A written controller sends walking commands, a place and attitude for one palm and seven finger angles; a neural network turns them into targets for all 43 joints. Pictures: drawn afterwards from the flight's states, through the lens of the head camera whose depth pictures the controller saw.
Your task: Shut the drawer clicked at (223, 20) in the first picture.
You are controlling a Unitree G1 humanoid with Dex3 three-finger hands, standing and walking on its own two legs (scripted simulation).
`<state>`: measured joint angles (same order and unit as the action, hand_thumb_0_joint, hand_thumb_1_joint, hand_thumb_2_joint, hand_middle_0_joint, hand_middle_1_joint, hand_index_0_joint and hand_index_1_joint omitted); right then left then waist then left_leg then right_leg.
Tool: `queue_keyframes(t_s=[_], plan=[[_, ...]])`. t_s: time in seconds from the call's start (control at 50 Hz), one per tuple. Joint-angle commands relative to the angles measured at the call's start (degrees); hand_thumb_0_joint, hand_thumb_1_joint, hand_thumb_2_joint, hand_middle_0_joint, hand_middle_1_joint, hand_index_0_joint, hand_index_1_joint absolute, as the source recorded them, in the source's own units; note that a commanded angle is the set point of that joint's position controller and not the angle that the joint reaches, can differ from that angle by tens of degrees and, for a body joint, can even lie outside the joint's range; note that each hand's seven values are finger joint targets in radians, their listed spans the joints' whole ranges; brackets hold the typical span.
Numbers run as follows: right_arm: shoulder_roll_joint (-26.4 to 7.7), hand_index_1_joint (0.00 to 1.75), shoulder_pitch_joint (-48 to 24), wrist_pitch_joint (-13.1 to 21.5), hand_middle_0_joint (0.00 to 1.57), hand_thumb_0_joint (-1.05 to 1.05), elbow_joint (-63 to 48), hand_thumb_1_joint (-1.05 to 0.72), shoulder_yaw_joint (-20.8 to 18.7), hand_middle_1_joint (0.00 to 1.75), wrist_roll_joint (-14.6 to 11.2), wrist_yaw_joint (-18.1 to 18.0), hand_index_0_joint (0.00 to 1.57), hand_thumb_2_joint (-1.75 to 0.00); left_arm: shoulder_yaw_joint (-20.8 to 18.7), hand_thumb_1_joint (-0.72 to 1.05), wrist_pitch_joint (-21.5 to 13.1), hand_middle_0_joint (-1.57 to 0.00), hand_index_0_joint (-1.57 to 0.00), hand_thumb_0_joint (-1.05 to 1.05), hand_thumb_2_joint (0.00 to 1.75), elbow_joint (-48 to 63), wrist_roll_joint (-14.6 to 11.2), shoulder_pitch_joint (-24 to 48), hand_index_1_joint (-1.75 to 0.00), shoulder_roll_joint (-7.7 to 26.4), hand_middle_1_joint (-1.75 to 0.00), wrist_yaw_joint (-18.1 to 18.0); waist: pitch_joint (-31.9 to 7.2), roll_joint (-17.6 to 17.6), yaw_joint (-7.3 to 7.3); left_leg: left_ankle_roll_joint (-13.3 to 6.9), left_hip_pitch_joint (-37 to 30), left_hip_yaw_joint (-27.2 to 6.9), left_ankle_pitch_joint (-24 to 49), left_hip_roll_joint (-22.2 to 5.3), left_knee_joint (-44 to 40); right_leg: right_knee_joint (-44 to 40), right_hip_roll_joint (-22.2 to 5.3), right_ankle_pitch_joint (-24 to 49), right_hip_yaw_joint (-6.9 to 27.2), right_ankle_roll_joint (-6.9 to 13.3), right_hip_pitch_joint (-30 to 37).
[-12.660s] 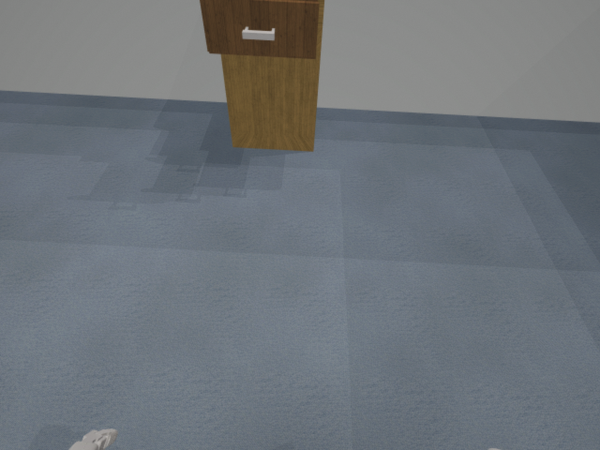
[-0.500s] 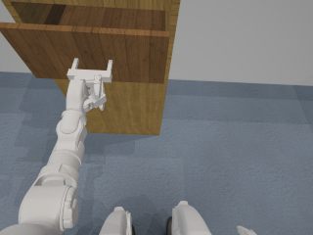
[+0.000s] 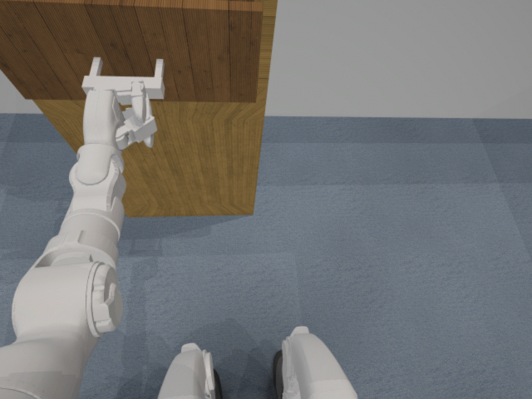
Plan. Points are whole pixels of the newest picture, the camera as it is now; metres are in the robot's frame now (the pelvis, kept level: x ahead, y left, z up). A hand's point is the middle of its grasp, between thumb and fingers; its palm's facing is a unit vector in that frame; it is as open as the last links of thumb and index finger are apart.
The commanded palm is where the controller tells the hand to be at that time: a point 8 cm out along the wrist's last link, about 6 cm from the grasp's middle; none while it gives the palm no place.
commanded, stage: push the drawer shut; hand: left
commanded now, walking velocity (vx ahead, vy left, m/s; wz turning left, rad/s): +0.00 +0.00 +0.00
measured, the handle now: (126, 76) +0.59 +0.16 +0.06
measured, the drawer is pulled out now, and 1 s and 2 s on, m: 0.04 0.00 0.00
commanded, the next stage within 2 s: pull the fist back off the drawer in 0.70 s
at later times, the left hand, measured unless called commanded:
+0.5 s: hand (147, 96) +0.56 +0.13 +0.05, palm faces -0.06 -1.00 -0.05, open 2.9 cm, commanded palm +0.57 +0.16 +0.06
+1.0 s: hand (142, 92) +0.56 +0.13 +0.06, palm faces -0.06 -1.00 -0.06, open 3.2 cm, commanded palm +0.57 +0.15 +0.06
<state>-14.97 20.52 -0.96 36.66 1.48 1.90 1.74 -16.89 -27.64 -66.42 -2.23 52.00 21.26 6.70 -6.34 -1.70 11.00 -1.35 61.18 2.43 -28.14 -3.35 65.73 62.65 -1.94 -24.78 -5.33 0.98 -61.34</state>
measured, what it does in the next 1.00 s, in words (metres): stands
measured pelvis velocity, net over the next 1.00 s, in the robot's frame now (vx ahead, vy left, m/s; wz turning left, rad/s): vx -0.02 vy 0.02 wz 0.00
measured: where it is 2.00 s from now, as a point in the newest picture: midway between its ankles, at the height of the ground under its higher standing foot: outside the picture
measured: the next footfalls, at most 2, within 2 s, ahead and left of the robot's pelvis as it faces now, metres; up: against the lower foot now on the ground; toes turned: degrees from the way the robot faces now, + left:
none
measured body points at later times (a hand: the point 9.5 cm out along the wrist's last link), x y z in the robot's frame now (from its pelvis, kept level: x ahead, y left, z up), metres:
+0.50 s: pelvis +0.00 +0.01 -0.01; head +0.17 +0.03 +0.40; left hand +0.56 +0.18 +0.06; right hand -0.04 -0.25 -0.11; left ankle +0.02 +0.11 -0.65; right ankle +0.04 -0.12 -0.65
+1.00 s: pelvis -0.02 +0.02 -0.02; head +0.16 +0.05 +0.39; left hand +0.56 +0.19 +0.06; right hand -0.06 -0.24 -0.11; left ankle +0.02 +0.11 -0.65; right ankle +0.04 -0.12 -0.65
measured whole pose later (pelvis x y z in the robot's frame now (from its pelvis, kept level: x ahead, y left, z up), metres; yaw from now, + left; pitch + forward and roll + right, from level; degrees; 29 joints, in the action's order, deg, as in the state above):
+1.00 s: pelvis -0.02 +0.02 -0.02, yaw +0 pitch +29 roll -5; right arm -15.3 23.6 1.9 37.6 4.5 4.2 2.1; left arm -15.5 -21.6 -78.3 2.5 72.0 31.6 4.7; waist -5.9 -2.0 17.1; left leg -2.7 73.2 0.0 -27.0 -2.9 71.0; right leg 64.7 -2.2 -22.5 -7.3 0.1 -70.8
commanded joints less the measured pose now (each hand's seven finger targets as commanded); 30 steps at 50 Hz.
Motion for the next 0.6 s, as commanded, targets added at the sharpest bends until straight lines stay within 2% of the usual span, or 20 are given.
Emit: queue_keyframes(t_s=[0.0, 0.02, 0.08, 0.1, 0.14, 0.16, 0.18, 0.24, 0.28, 0.3, 0.34, 0.38, 0.4, 0.42, 0.44, 0.46, 0.5, 0.52, 0.54, 0.58], plan=[[-9.9, 0.3, 9.84, 0.51, 0.2, 0.0, -2.99, -0.9, -3.24, 0.3, -0.17, -0.86, 0.2, -0.9, -1.56, 0.9, -3.35, -1.4, -1.4, 0.0, 0.9, 12.16, -0.58, 32.6, -1.6, 12.52, -1.6, -1.24, -28.85, -4.03, 2.89, -0.61, -17.02, -4.83, 13.5, 2.67, -7.48, -8.1, 3.39, 9.97, 4.11, -0.1, 13.94], [-9.88, 0.3, 10.14, 0.55, 0.2, 0.0, -2.83, -0.9, -3.2, 0.3, 0.05, -0.83, 0.2, -0.9, -1.01, 0.9, -3.47, -1.4, -1.4, 0.0, 0.9, 12.49, -0.48, 34.51, -1.6, 11.97, -1.6, -1.26, -29.03, -5.52, 3.39, -0.61, -18.15, -5.22, 14.09, 2.54, -7.31, -7.69, 3.41, 10.03, 3.83, -0.01, 12.47], [-10.24, 0.3, 10.85, 0.35, 0.2, 0.0, -2.45, -0.9, -3.19, 0.3, 0.42, -0.63, 0.2, -0.9, -1.31, 0.9, -3.07, -1.4, -1.4, 0.0, 0.9, 11.05, 0.06, 36.44, -1.6, 12.37, -1.6, -1.95, -29.16, -6.27, 3.9, -0.44, -18.8, -5.81, 13.93, 2.37, -7.08, -7.53, 3.46, 8.98, 3.41, -0.02, 10.36], [-10.4, 0.3, 11.05, 0.28, 0.2, 0.0, -2.37, -0.9, -3.18, 0.3, 0.45, -0.65, 0.2, -0.9, -2.68, 0.9, -2.89, -1.4, -1.4, 0.0, 0.9, 10.34, 0.21, 36.45, -1.6, 14.12, -1.6, -2.26, -29.42, -5.46, 3.84, -0.55, -17.85, -5.65, 13.78, 2.36, -6.78, -7.67, 3.49, 8.95, 3.59, -0.06, 11.07], [-10.46, 0.3, 11.44, 0.18, 0.2, 0.0, -2.08, -0.9, -2.96, 0.3, 0.53, -0.58, 0.2, -0.9, -1.46, 0.9, -2.49, -1.4, -1.4, 0.0, 0.9, 9.11, 0.79, 38.79, -1.6, 13.53, -1.6, -2.27, -28.89, -6.26, 5.07, -0.6, -18.09, -6.02, 13.8, 2.26, -6.43, -7.47, 3.57, 8.78, 3.41, -0.1, 9.2], [-10.61, 0.3, 11.74, 0.15, 0.2, 0.0, -2.01, -0.9, -2.89, 0.3, 0.65, -0.66, 0.2, -0.9, -2.86, 0.9, -2.48, -1.4, -1.4, 0.0, 0.9, 9.4, 0.99, 39.91, -1.6, 15.71, -1.6, -2.42, -29.18, -6.65, 4.79, -0.61, -17.17, -5.93, 13.47, 2.21, -6.13, -7.24, 3.55, 8.5, 3.52, -0.07, 9.61], [-10.71, 0.3, 12.09, 0.06, 0.2, 0.0, -2.02, -0.9, -2.8, 0.3, 0.73, -0.67, 0.2, -0.9, -3.0, 0.9, -2.19, -1.4, -1.4, 0.0, 0.9, 8.38, 1.22, 39.89, -1.6, 16.07, -1.6, -2.54, -29.12, -6.38, 5.0, -0.61, -17.17, -6.29, 13.93, 2.2, -6.28, -7.18, 3.62, 8.69, 3.37, 0.01, 9.53], [-10.68, 0.3, 12.74, -0.11, 0.2, 0.0, -1.88, -0.9, -2.81, 0.3, 1.04, -0.32, 0.2, -0.9, -1.64, 0.9, -1.96, -1.4, -1.4, 0.0, 0.9, 8.25, 1.7, 41.86, -1.6, 14.54, -1.6, -2.63, -31.1, -9.18, 5.6, -0.37, -19.86, -6.85, 16.09, 2.01, -5.71, -6.67, 3.65, 9.52, 3.0, 0.1, 7.28], [-11.05, 0.3, 13.36, -0.31, 0.2, 0.0, -1.76, -0.9, -2.65, 0.3, 1.12, -0.37, 0.2, -0.9, -3.92, 0.9, -1.26, -1.4, -1.4, 0.0, 0.9, 6.85, 1.9, 42.68, -1.6, 17.75, -1.6, -2.94, -30.37, -6.42, 5.92, -0.68, -17.05, -6.72, 14.97, 1.89, -5.22, -6.75, 3.83, 9.01, 3.17, -0.07, 8.33], [-10.94, 0.3, 13.36, -0.3, 0.2, 0.0, -1.87, -0.9, -2.53, 0.3, 1.14, -0.37, 0.2, -0.9, -3.19, 0.9, -0.92, -1.4, -1.4, 0.0, 0.9, 6.68, 2.04, 43.77, -1.6, 17.38, -1.6, -2.9, -29.96, -6.98, 6.61, -0.82, -16.2, -6.45, 14.55, 1.97, -5.17, -7.04, 3.82, 8.99, 3.37, -0.2, 8.63], [-11.15, 0.3, 13.94, -0.59, 0.2, 0.0, -1.75, -0.9, -2.27, 0.3, 1.24, -0.31, 0.2, -0.9, -3.38, 0.9, -0.56, -1.4, -1.4, 0.0, 0.9, 6.08, 2.71, 45.2, -1.6, 18.44, -1.6, -2.74, -30.46, -8.79, 6.62, -0.59, -17.01, -7.06, 15.14, 1.8, -5.01, -6.28, 3.85, 8.87, 2.93, 0.03, 6.84], [-11.17, 0.3, 14.46, -0.57, 0.2, 0.0, -1.61, -0.9, -2.33, 0.3, 1.24, -0.46, 0.2, -0.9, -3.89, 0.9, -0.26, -1.4, -1.4, 0.0, 0.9, 6.71, 2.46, 47.91, -1.6, 19.2, -1.6, -2.81, -30.64, -8.0, 7.61, -0.89, -16.21, -6.95, 14.37, 1.75, -4.53, -6.63, 3.98, 8.56, 3.13, -0.25, 6.92], [-11.18, 0.3, 14.78, -0.52, 0.2, 0.0, -1.5, -0.9, -2.31, 0.3, 1.28, -0.52, 0.2, -0.9, -4.11, 0.9, -0.21, -1.4, -1.4, 0.0, 0.9, 6.88, 2.61, 48.71, -1.6, 19.84, -1.6, -2.96, -30.84, -8.49, 7.57, -0.86, -16.07, -6.99, 14.39, 1.83, -4.51, -6.68, 4.03, 8.56, 3.24, -0.21, 7.19], [-11.13, 0.3, 15.09, -0.42, 0.2, 0.0, -1.4, -0.9, -2.28, 0.3, 1.34, -0.52, 0.2, -0.9, -3.15, 0.9, -0.3, -1.4, -1.4, 0.0, 0.9, 7.9, 2.57, 50.25, -1.6, 18.89, -1.6, -2.88, -31.57, -10.19, 8.17, -0.83, -18.15, -7.48, 15.3, 1.69, -4.51, -6.29, 4.06, 8.91, 2.89, -0.13, 5.54], [-11.35, 0.3, 15.17, -0.44, 0.2, 0.0, -1.19, -0.9, -2.34, 0.3, 1.44, -0.52, 0.2, -0.9, -3.37, 0.9, -0.25, -1.4, -1.4, 0.0, 0.9, 8.12, 2.79, 50.72, -1.6, 19.44, -1.6, -2.9, -32.91, -11.15, 8.03, -0.56, -19.37, -7.81, 15.53, 1.63, -4.41, -6.28, 4.01, 8.76, 2.8, -0.08, 4.91], [-11.17, 0.3, 15.26, -0.27, 0.2, 0.0, -1.03, -0.9, -2.25, 0.3, 1.47, -0.41, 0.2, -0.9, -2.43, 0.9, -0.07, -1.4, -1.4, 0.0, 0.9, 7.76, 2.64, 51.2, -1.6, 18.31, -1.6, -2.83, -32.55, -11.93, 8.25, -0.47, -19.92, -8.07, 15.36, 1.6, -4.6, -6.34, 4.09, 8.41, 2.57, -0.02, 4.12], [-11.3, 0.3, 15.26, -0.02, 0.2, 0.0, -0.64, -0.9, -2.16, 0.3, 1.55, -0.33, 0.2, -0.9, -1.74, 0.9, 0.12, -1.4, -1.4, 0.0, 0.9, 7.25, 2.6, 52.38, -1.6, 17.88, -1.6, -2.86, -31.44, -12.36, 8.76, -0.38, -19.76, -8.35, 14.1, 1.6, -4.7, -6.56, 4.17, 7.47, 2.47, 0.06, 3.09], [-11.41, 0.3, 15.57, 0.21, 0.2, 0.0, -0.47, -0.9, -2.11, 0.3, 1.6, -0.42, 0.2, -0.9, -1.66, 0.9, 0.08, -1.4, -1.4, 0.0, 0.9, 7.66, 2.27, 53.73, -1.6, 17.76, -1.6, -2.9, -31.39, -12.32, 9.5, -0.54, -20.5, -8.6, 14.23, 1.49, -4.67, -6.51, 4.2, 7.55, 2.33, 0.07, 2.21], [-11.59, 0.3, 15.52, 0.34, 0.2, 0.0, -0.34, -0.9, -2.01, 0.3, 1.58, -0.51, 0.2, -0.9, -2.47, 0.9, 0.15, -1.4, -1.4, 0.0, 0.9, 7.41, 2.34, 54.03, -1.6, 19.27, -1.6, -2.95, -31.5, -11.9, 9.36, -0.53, -19.57, -8.43, 13.34, 1.52, -4.6, -6.74, 4.22, 7.01, 2.42, 0.0, 2.82], [-11.64, 0.3, 15.36, 0.68, 0.2, 0.0, -0.3, -0.9, -1.73, 0.3, 1.47, -0.67, 0.2, -0.9, -1.58, 0.9, 0.54, -1.4, -1.4, 0.0, 0.9, 6.08, 2.47, 54.72, -1.6, 18.96, -1.6, -2.91, -30.24, -12.0, 9.9, -0.52, -17.99, -8.73, 10.62, 1.59, -4.95, -6.7, 4.21, 5.3, 2.3, 0.04, 1.86]])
